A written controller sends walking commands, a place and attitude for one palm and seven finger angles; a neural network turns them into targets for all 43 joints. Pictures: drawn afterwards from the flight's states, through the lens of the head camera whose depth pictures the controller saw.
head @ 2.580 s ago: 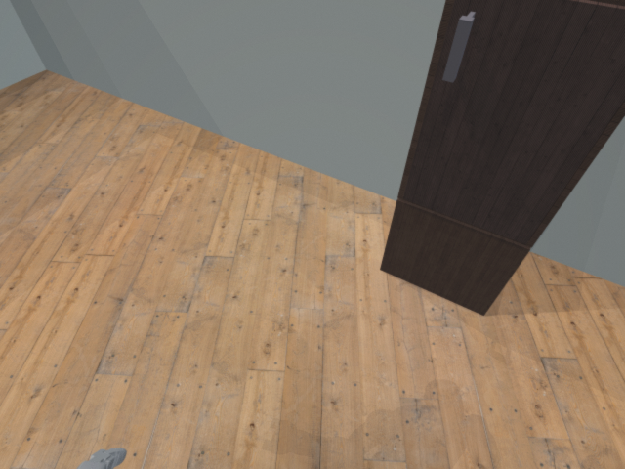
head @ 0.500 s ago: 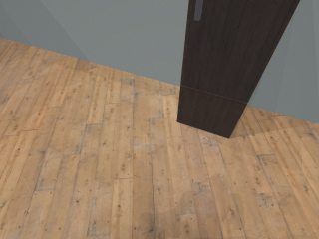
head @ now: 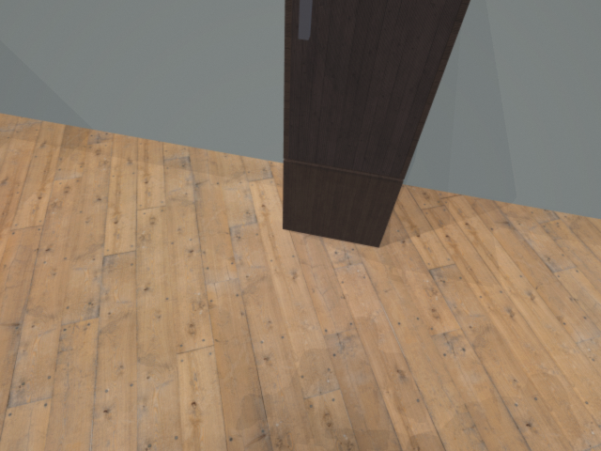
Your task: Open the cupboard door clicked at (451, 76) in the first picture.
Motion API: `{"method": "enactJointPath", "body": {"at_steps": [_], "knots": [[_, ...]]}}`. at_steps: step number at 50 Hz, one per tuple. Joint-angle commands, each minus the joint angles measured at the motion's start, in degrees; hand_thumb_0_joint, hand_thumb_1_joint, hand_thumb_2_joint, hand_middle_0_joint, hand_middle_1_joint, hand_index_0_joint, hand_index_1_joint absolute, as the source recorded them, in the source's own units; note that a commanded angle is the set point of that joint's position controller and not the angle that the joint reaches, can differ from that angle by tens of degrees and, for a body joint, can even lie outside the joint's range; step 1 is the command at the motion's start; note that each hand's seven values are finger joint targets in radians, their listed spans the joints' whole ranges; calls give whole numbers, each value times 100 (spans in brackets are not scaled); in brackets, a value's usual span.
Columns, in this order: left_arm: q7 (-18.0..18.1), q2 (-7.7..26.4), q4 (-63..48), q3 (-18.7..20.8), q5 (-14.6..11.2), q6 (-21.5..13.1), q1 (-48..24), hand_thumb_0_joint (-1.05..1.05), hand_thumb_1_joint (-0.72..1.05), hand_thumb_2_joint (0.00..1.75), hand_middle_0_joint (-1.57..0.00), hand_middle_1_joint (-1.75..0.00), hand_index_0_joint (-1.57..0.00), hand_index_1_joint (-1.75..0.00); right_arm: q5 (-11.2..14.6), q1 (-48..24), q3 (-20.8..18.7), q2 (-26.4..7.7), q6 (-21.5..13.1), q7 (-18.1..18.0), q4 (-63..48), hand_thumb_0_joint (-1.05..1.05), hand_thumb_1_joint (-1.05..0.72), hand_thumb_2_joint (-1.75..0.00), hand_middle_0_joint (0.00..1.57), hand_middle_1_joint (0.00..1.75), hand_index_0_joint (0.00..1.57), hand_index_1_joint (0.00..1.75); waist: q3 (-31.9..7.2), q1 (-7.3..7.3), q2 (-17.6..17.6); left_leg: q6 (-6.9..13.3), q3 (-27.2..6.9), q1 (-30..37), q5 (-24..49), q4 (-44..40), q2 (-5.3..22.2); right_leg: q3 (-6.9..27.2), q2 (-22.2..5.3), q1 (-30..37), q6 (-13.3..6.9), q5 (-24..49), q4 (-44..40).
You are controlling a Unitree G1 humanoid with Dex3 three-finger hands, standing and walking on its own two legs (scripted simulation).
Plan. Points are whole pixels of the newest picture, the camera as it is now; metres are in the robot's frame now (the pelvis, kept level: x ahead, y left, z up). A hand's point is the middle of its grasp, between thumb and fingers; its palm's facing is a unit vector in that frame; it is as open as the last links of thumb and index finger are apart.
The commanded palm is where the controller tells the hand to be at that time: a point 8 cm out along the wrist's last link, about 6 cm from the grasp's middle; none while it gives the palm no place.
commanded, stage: turn to face it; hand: left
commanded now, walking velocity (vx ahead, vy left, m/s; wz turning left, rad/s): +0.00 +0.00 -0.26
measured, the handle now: (307, 5) +0.98 +0.08 +0.14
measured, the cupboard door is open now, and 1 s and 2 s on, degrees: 0 0 0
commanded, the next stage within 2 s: take the last steps up to it in 0.08 s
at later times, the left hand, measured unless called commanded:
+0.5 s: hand out of the picture +0.12 +0.15 -0.16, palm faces -0.13 -0.97 -0.18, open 7.4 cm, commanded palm none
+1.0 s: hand (185, 403) +0.21 +0.20 -0.17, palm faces -0.10 -0.98 -0.15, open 7.4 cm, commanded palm none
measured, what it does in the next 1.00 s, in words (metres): walks ahead: right foot, then left foot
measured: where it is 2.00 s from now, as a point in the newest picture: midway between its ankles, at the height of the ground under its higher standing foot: (321, 387)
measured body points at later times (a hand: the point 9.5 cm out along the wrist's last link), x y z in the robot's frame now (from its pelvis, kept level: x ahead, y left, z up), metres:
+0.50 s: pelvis +0.02 -0.01 +0.00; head +0.02 -0.01 +0.45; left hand +0.12 +0.21 -0.15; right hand -0.08 -0.23 -0.16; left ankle -0.02 +0.11 -0.70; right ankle -0.04 -0.11 -0.73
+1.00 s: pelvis +0.18 +0.03 +0.01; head +0.18 +0.04 +0.46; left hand +0.21 +0.25 -0.16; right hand +0.15 -0.20 -0.14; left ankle +0.21 +0.11 -0.73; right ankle +0.16 -0.10 -0.65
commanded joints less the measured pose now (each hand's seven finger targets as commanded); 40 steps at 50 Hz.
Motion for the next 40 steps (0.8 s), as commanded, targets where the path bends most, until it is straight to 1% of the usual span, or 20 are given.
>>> {"method": "enactJointPath", "body": {"at_steps": [1, 2, 3, 5, 9, 12, 14, 16, 18, 19, 20, 21, 22, 24, 27, 35, 37, 38, 39, 40], "knots": [[-31, 550, -642, 169, -34, -90, -248, 0, 90, 90, -20, -30, -20, -30, -92, 549, -225, -1304, -127, -50, -399, 0, -90, -90, 20, 30, 20, 30, -46, -305, 1489, 1034, -2249, 465, 348, -1883, 2486, -466, -157, -1318, 239, -2107, 2162], [-13, 687, -492, 242, 38, -46, -317, 0, 90, 90, -20, -30, -20, -30, -137, 318, -172, -1058, -155, -69, -368, 0, -90, -90, 20, 30, 20, 30, 162, -237, 1416, 1015, -2050, 3, 1001, -1824, 2204, -239, -312, -1177, 304, -1984, 2897], [-50, 698, -373, 284, 33, -35, -114, 0, 90, 90, -20, -30, -20, -30, -151, 100, -102, -862, -156, -82, -421, 0, -90, -90, 20, 30, 20, 30, 219, -35, 1031, 980, -1427, -104, 1455, -1643, 1849, -336, -372, -1069, 323, -1679, 3487], [-94, 533, -252, 220, 5, -28, 53, 0, 90, 90, -20, -30, -20, -30, -150, 70, -66, -756, -197, -84, -411, 0, -90, -90, 20, 30, 20, 30, 113, 25, 919, 904, -607, 222, 2377, -1347, 1419, -557, -479, -1095, 379, -1425, 3821], [-94, 334, -296, 90, -41, -37, -288, 0, 90, 90, -20, -30, -20, -30, -146, 689, -97, -712, -213, -94, -134, 0, -90, -90, 20, 30, 20, 30, -42, -231, 1002, 1009, -396, 995, 3653, -982, 1433, -833, -666, -951, 429, -1573, 2814], [-157, 230, -339, 12, -15, -84, -690, 0, 90, 90, -20, -30, -20, -30, -190, 1234, -152, -846, -214, -58, 141, 0, -90, -90, 20, 30, 20, 30, -56, -510, 1018, 1071, -616, 1238, 2695, -1164, 1702, -1146, -715, -694, 352, -1872, 1987], [-200, 192, -310, -13, -9, -119, -801, 0, 90, 90, -20, -30, -20, -30, -201, 1303, -177, -905, -221, -38, 257, 0, -90, -90, 20, 30, 20, 30, 53, -547, 1012, 1048, -659, 1078, 1896, -1301, 1768, -1276, -711, -437, 276, -1936, 1561], [-215, 152, -236, -19, -8, -184, -740, 0, 90, 90, -20, -30, -20, -30, -207, 1327, -169, -895, -233, -9, 367, 0, -90, -90, 20, 30, 20, 30, 130, -497, 1061, 984, -708, 825, 1521, -1275, 1747, -1369, -665, 5, 185, -1869, 964], [-208, 123, 47, -2, -24, -259, -157, 0, 90, 90, -20, -30, -20, -30, -178, 1188, -142, -835, -226, 6, 454, 0, -90, -90, 20, 30, 20, 30, -7, -184, 896, 688, -370, 387, 910, -815, 1505, -1555, -582, 1039, 98, -1006, -164], [-167, 292, 223, 42, -10, -318, 157, 0, 90, 90, -20, -30, -20, -30, -141, 1234, -113, -659, -245, 34, 472, 0, -90, -90, 20, 30, 20, 30, -116, -59, 456, 465, -127, -322, 546, -277, 1274, -1264, -810, 2057, -41, -735, -619], [-89, 695, 435, 110, 11, -393, 706, 0, 90, 90, -20, -30, -20, -30, -76, 1181, -13, -322, -286, 75, 400, 0, -90, -90, 20, 30, 20, 30, -269, 180, -636, 160, 643, -1535, -228, 860, 789, -76, -1867, 3200, -428, -1201, -1004], [-20, 1126, 603, 193, -31, -412, 1268, 0, 90, 90, -20, -30, -20, -30, -109, 655, 42, -183, -286, 112, 117, 0, -90, -90, 20, 30, 20, 30, -139, 476, -1436, -46, 881, -2630, -1676, 2139, 353, 1476, -2982, 3322, -1026, -1144, -1528], [37, 1082, 668, 202, -75, -434, 1400, 0, 90, 90, -20, -30, -20, -30, -157, 298, -35, -426, -246, 123, 50, 0, -90, -90, 20, 30, 20, 30, 59, 554, -1163, 18, 312, -2713, -1455, 2626, 564, 1551, -2989, 2692, -1224, -1683, -1681], [72, 711, 643, 125, -39, -468, 915, 0, 90, 90, -20, -30, -20, -30, -169, 253, -80, -336, -225, 195, 171, 0, -90, -90, 20, 30, 20, 30, 729, 243, -774, 13, 221, -2850, -789, 3048, 753, 1114, -2735, 1946, -1190, -2057, -1846], [78, 362, 593, 40, 1, -577, 619, 0, 90, 90, -20, -30, -20, -30, -189, 667, -104, -21, -168, 261, 390, 0, -90, -90, 20, 30, 20, 30, 749, -118, -381, -112, 460, -2205, -86, 2756, 765, -59, -2281, 1266, -873, -953, -1781], [60, 623, 924, 43, 12, -634, 809, 0, 90, 90, -20, -30, -20, -30, -102, 420, -100, 27, -276, 386, 203, 0, -90, -90, 20, 30, 20, 30, 709, -201, -607, 2, 839, -1021, 464, 997, 570, -643, -2130, 982, -645, -375, -1425], [46, 627, 937, 67, -7, -608, 703, 0, 90, 90, -20, -30, -20, -30, -137, 1213, -140, -128, -345, 326, 451, 0, -90, -90, 20, 30, 20, 30, 398, -606, -251, 34, 1013, 258, 721, 313, 338, -1003, -1841, 669, -459, -28, -422], [20, 408, 932, 38, -32, -591, 816, 0, 90, 90, -20, -30, -20, -30, -179, 1977, -221, -444, -396, 252, 697, 0, -90, -90, 20, 30, 20, 30, -91, -850, 476, 136, 671, 1281, 576, -112, 518, -1295, -1466, 419, -281, 280, 912], [-23, 33, 833, 1, -105, -554, 1096, 0, 90, 90, -20, -30, -20, -30, -252, 2607, -356, -1107, -442, 175, 860, 0, -90, -90, 20, 30, 20, 30, -577, -925, 2042, 641, -1488, 2073, 108, -961, 2030, -1820, -705, -633, 20, -1495, 2830], [-18, 65, 647, -20, -69, -561, 915, 0, 90, 90, -20, -30, -20, -30, -193, 2717, -340, -1286, -384, 140, 900, 0, -90, -90, 20, 30, 20, 30, -688, -894, 2249, 967, -2616, 1902, -682, -1816, 2596, -1298, -532, -1127, -62, -2596, 4019]]}}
